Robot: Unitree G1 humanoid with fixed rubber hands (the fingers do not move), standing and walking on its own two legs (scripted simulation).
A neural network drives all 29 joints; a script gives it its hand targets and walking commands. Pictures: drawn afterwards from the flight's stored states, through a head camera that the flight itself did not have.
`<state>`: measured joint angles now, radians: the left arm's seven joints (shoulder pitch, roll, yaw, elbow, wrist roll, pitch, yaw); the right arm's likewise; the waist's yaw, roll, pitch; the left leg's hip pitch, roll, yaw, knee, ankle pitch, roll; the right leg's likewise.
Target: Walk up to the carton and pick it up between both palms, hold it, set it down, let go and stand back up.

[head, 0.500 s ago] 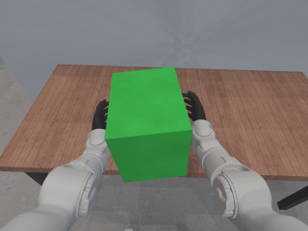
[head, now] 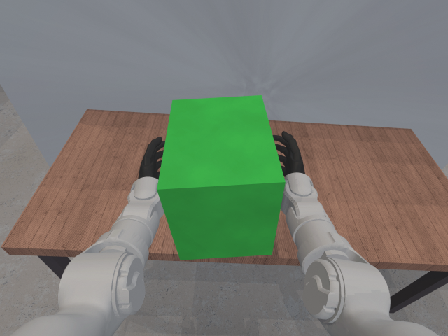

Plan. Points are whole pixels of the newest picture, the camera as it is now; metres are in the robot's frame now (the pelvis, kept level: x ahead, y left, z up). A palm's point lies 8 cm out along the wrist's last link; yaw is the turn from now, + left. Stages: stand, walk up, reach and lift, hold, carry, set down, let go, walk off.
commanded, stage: reach and lift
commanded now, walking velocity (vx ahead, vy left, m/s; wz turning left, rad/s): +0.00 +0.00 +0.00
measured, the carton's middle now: (221, 176) +0.42 +0.02 +0.06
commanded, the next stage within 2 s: none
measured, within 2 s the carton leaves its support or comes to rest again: neither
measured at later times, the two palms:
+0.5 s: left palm (156, 166) +0.39 +0.14 +0.11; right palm (304, 166) +0.40 -0.14 +0.12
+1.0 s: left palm (156, 166) +0.36 +0.13 +0.14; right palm (318, 172) +0.37 -0.15 +0.14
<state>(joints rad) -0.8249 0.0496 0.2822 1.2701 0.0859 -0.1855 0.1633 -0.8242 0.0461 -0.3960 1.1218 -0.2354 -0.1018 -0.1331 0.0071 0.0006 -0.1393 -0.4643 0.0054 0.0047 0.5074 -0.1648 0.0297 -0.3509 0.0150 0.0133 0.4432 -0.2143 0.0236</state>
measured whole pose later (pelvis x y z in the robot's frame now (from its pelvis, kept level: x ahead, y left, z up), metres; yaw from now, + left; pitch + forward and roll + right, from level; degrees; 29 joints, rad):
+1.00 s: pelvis +0.01 -0.03 +0.01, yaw +3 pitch -6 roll +0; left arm -0.54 -0.04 0.24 0.39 0.25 0.43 0.05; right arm -0.58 0.04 -0.08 0.62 0.07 0.19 -0.20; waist -0.06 -0.06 0.02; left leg -0.12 0.00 -0.04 0.33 -0.11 -0.01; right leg -0.01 0.01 -0.04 0.32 -0.20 -0.01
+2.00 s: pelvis +0.00 -0.02 +0.01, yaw +2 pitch -8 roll -1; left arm -0.56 -0.07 0.26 0.20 0.31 0.61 0.03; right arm -0.63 0.01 -0.03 0.58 0.13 0.25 -0.20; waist -0.07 -0.05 0.05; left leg -0.08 0.00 -0.02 0.34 -0.12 0.01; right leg 0.03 0.01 -0.02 0.30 -0.19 0.00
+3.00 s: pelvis +0.00 -0.02 +0.01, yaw +2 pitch -9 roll -1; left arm -0.56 -0.07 0.27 0.11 0.33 0.68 0.01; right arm -0.65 0.01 -0.02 0.54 0.16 0.30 -0.21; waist -0.07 -0.05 0.06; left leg -0.06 0.00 -0.02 0.33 -0.11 0.01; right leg 0.05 0.01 -0.03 0.29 -0.18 0.00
